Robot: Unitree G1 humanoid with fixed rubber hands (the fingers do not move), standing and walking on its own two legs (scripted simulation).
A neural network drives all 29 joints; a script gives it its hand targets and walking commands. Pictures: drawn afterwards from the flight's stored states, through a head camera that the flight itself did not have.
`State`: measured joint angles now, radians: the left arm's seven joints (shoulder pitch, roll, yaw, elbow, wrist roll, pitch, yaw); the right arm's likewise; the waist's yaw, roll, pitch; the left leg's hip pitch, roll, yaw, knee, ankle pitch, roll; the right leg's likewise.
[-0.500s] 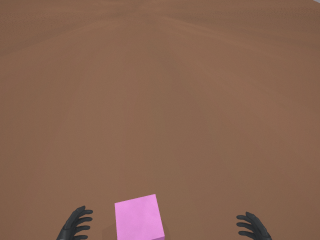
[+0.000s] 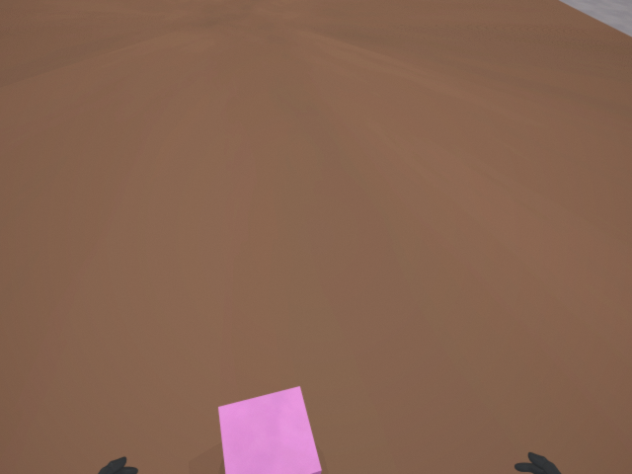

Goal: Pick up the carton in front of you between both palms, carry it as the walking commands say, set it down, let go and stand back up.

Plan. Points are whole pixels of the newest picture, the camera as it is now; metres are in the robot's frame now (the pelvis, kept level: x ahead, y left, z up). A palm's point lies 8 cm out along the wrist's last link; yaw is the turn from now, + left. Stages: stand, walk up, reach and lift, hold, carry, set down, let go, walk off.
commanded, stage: stand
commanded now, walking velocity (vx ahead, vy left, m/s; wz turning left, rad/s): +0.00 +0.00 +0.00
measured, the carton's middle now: (268, 452) +0.35 +0.10 -0.65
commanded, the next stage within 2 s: none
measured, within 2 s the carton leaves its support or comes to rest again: neither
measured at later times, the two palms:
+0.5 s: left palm out of the picture +0.10 +0.29 -0.10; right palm out of the picture +0.10 -0.30 -0.08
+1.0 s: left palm out of the picture +0.07 +0.30 -0.10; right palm out of the picture +0.07 -0.31 -0.09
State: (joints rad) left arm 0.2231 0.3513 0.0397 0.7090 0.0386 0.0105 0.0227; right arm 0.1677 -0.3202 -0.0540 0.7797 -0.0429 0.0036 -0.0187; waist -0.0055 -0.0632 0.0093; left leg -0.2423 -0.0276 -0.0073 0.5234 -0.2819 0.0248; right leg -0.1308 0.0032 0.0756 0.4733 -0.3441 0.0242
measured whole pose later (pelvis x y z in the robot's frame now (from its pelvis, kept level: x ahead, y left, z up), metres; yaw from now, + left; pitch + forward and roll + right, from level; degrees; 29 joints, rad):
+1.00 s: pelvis -0.02 +0.00 +0.01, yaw +0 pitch -2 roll +0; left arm 0.18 0.39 0.01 0.95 0.03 -0.01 0.02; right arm 0.11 -0.36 -0.02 1.02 -0.02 -0.01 -0.01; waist 0.00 -0.03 0.03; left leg -0.17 -0.02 0.00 0.40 -0.19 0.02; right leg -0.06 0.00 0.08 0.36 -0.26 0.02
